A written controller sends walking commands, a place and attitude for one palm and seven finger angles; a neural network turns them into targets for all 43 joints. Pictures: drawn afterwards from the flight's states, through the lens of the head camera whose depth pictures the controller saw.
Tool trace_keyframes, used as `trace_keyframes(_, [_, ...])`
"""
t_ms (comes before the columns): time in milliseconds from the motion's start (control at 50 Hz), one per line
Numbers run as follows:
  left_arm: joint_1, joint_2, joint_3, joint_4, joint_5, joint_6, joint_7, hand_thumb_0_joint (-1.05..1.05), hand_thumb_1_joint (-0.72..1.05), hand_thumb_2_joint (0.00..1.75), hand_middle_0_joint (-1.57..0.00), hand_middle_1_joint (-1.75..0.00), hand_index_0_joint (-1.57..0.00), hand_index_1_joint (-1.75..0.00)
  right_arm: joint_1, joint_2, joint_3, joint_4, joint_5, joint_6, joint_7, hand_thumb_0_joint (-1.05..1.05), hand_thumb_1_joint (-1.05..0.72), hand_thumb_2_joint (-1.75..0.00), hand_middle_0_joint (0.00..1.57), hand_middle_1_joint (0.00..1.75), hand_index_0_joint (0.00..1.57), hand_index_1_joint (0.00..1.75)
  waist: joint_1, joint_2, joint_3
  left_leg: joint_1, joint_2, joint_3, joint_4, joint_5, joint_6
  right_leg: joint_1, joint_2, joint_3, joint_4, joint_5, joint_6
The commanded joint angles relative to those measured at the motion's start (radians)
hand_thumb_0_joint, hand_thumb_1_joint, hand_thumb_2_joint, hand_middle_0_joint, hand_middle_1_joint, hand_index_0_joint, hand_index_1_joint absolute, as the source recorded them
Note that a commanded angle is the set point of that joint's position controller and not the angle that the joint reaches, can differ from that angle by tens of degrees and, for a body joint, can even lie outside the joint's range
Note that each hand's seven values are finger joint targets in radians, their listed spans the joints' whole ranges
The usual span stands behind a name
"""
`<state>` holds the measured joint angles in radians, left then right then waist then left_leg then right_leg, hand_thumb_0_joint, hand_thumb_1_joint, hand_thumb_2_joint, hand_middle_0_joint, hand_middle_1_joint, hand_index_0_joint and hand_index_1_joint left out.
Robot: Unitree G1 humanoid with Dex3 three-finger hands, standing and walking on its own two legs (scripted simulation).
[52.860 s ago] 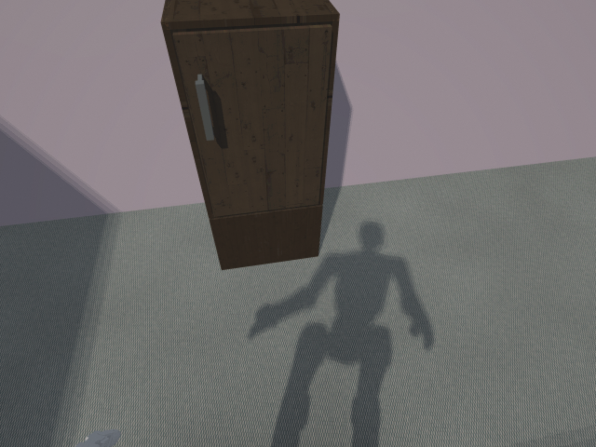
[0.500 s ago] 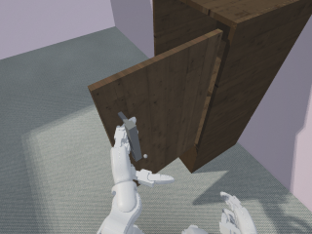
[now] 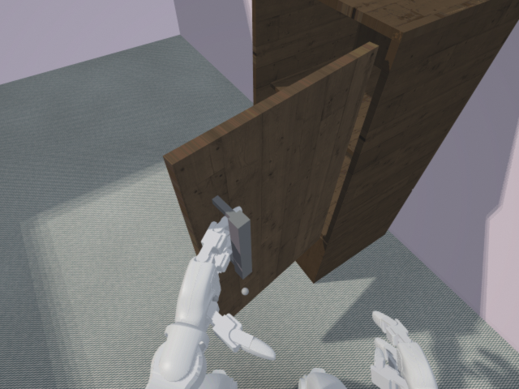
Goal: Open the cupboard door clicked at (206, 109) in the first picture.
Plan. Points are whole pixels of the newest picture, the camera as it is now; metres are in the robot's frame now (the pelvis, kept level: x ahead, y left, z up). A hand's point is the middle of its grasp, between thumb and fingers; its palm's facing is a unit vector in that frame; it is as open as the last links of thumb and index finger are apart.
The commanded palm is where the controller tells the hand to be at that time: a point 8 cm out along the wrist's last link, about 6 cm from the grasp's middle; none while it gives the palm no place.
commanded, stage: slide the hand sideways off the handle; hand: left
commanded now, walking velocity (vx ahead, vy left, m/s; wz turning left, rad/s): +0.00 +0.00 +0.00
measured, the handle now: (232, 239) +0.32 +0.06 +0.06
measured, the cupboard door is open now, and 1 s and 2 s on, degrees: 99 98 98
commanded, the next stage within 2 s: draw the hand back to the body in 0.70 s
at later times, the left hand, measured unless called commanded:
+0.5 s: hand (211, 316) +0.21 +0.08 +0.06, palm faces -0.10 -0.99 -0.01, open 16.1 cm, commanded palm +0.18 +0.14 +0.06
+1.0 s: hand (165, 334) +0.18 +0.12 +0.09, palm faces -0.09 -0.99 -0.08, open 16.3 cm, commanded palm +0.15 +0.18 +0.10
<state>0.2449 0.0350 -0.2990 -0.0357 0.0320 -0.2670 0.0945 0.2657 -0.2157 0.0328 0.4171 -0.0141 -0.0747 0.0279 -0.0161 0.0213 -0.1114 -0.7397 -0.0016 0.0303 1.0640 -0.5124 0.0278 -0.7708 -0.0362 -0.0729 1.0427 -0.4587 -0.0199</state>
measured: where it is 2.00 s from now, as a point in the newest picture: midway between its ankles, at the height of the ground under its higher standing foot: outside the picture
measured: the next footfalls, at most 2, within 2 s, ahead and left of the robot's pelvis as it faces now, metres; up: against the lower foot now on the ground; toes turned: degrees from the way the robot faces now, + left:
none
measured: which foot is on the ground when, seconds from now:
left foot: down 0.00-1.00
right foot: down 0.00-1.00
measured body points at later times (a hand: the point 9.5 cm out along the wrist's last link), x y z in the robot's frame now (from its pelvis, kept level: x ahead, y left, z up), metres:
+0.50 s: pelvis +0.02 -0.01 -0.01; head +0.08 -0.02 +0.44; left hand +0.21 +0.13 +0.07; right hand +0.22 -0.22 -0.08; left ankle +0.01 +0.10 -0.67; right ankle +0.04 -0.11 -0.67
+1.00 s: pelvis +0.00 -0.01 -0.01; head +0.03 -0.02 +0.44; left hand +0.18 +0.18 +0.10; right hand +0.19 -0.24 -0.07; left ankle +0.01 +0.10 -0.67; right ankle +0.03 -0.11 -0.67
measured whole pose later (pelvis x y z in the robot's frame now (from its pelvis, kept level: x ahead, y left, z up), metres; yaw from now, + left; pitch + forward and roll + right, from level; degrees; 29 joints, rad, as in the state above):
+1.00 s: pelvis +0.00 -0.01 -0.01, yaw +0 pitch +10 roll -1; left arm 0.63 0.22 -0.01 -0.39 -0.18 -0.26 -0.16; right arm 0.29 -0.22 0.01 0.37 0.04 -0.07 -0.04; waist 0.01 0.06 -0.15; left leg -0.76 0.02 0.00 1.14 -0.56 0.01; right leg -0.78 -0.01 -0.10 1.09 -0.50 -0.04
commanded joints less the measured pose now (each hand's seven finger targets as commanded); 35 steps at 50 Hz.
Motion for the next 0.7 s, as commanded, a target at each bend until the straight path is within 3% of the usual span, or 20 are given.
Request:
trace_keyframes(0, [-0.053, 0.013, 0.039, -0.301, -0.008, -0.069, -0.011, 0.0, -0.5, 0.3, -0.15, -0.3, -0.15, -0.3, -0.072, -0.096, -0.045, -0.186, 0.008, -0.036, -0.012, 0.0, -0.9, -0.9, 0.2, 0.3, 0.2, 0.3, 0.017, -0.022, -0.193, 0.076, -0.016, -0.059, -0.188, 0.152, -0.011, 0.156, 0.027, 0.031, -0.162, 0.118, -0.027])
trace_keyframes(40, [-0.022, 0.003, 0.035, -0.317, -0.028, -0.058, -0.023, 0.0, -0.5, 0.3, -0.15, -0.3, -0.15, -0.3, -0.068, -0.097, -0.044, -0.188, 0.011, -0.035, -0.019, 0.0, -0.9, -0.9, 0.2, 0.3, 0.2, 0.3, 0.005, -0.048, -0.182, 0.077, -0.013, -0.063, -0.185, 0.173, -0.01, 0.162, 0.031, 0.026, -0.162, 0.149, -0.023])
trace_keyframes(120, [0.107, 0.009, 0.058, -0.344, -0.06, -0.05, -0.043, 0.0, -0.5, 0.3, -0.15, -0.3, -0.15, -0.3, -0.057, -0.098, -0.043, -0.198, 0.016, -0.037, -0.026, 0.0, -0.9, -0.9, 0.2, 0.3, 0.2, 0.3, 0.014, -0.089, -0.192, 0.075, -0.012, -0.064, -0.18, 0.222, -0.012, 0.192, 0.039, 0.019, -0.153, 0.208, -0.019])
trace_keyframes(220, [0.195, 0.051, 0.086, -0.388, -0.045, -0.07, -0.055, 0.0, -0.5, 0.3, -0.15, -0.3, -0.15, -0.3, -0.043, -0.097, -0.047, -0.204, 0.012, -0.038, -0.027, 0.0, -0.9, -0.9, 0.2, 0.3, 0.2, 0.3, 0.014, -0.067, -0.183, 0.059, -0.012, -0.062, -0.149, 0.271, -0.012, 0.172, 0.037, 0.02, -0.118, 0.264, -0.018])
trace_keyframes(280, [0.278, 0.063, 0.093, -0.437, -0.048, -0.094, -0.076, 0.0, -0.5, 0.3, -0.15, -0.3, -0.15, -0.3, -0.027, -0.092, -0.053, -0.212, 0.011, -0.04, -0.02, 0.0, -0.9, -0.9, 0.2, 0.3, 0.2, 0.3, 0.021, -0.045, -0.215, 0.069, -0.011, -0.059, -0.131, 0.331, -0.015, 0.18, 0.035, 0.021, -0.092, 0.324, -0.018])
trace_keyframes(340, [0.307, 0.07, 0.09, -0.471, -0.057, -0.101, -0.1, 0.0, -0.5, 0.3, -0.15, -0.3, -0.15, -0.3, -0.028, -0.094, -0.055, -0.222, 0.014, -0.037, -0.019, 0.0, -0.9, -0.9, 0.2, 0.3, 0.2, 0.3, 0.014, -0.015, -0.205, 0.06, -0.013, -0.057, -0.12, 0.332, -0.014, 0.17, 0.035, 0.025, -0.09, 0.327, -0.016])
trace_keyframes(400, [0.361, 0.089, 0.109, -0.5, -0.075, -0.112, -0.122, 0.0, -0.5, 0.3, -0.15, -0.3, -0.15, -0.3, -0.023, -0.094, -0.06, -0.229, 0.017, -0.039, -0.022, 0.0, -0.9, -0.9, 0.2, 0.3, 0.2, 0.3, 0.011, -0.036, -0.214, 0.047, -0.014, -0.056, -0.103, 0.322, -0.012, 0.168, 0.037, 0.028, -0.086, 0.33, -0.012])
trace_keyframes(420, [0.36, 0.093, 0.116, -0.495, -0.082, -0.112, -0.129, 0.0, -0.5, 0.3, -0.15, -0.3, -0.15, -0.3, -0.022, -0.096, -0.061, -0.228, 0.017, -0.038, -0.026, 0.0, -0.9, -0.9, 0.2, 0.3, 0.2, 0.3, 0.008, -0.069, -0.213, 0.029, -0.016, -0.06, -0.098, 0.319, -0.01, 0.179, 0.038, 0.032, -0.088, 0.335, -0.012])
trace_keyframes(520, [0.422, 0.131, 0.179, -0.499, -0.119, -0.127, -0.176, 0.0, -0.5, 0.3, -0.15, -0.3, -0.15, -0.3, -0.029, -0.095, -0.07, -0.227, 0.023, -0.04, -0.04, 0.0, -0.9, -0.9, 0.2, 0.3, 0.2, 0.3, 0.014, -0.086, -0.2, -0.019, -0.022, -0.053, -0.074, 0.274, -0.01, 0.188, 0.034, 0.056, -0.095, 0.32, -0.006])
trace_keyframes(640, [0.461, 0.165, 0.23, -0.529, -0.166, -0.142, -0.24, 0.0, -0.5, 0.3, -0.15, -0.3, -0.15, -0.3, -0.046, -0.096, -0.073, -0.229, 0.03, -0.045, -0.054, 0.0, -0.9, -0.9, 0.2, 0.3, 0.2, 0.3, 0.018, -0.047, -0.202, -0.052, -0.027, -0.047, -0.049, 0.236, -0.012, 0.189, 0.022, 0.089, -0.104, 0.281, -0.001])
trace_keyframes(680, [0.436, 0.16, 0.217, -0.536, -0.177, -0.147, -0.258, 0.0, -0.5, 0.3, -0.15, -0.3, -0.15, -0.3, -0.045, -0.102, -0.072, -0.231, 0.033, -0.05, -0.057, 0.0, -0.9, -0.9, 0.2, 0.3, 0.2, 0.3, 0.003, -0.053, -0.187, -0.059, -0.025, -0.05, -0.043, 0.207, -0.01, 0.157, 0.024, 0.086, -0.111, 0.226, 0.0])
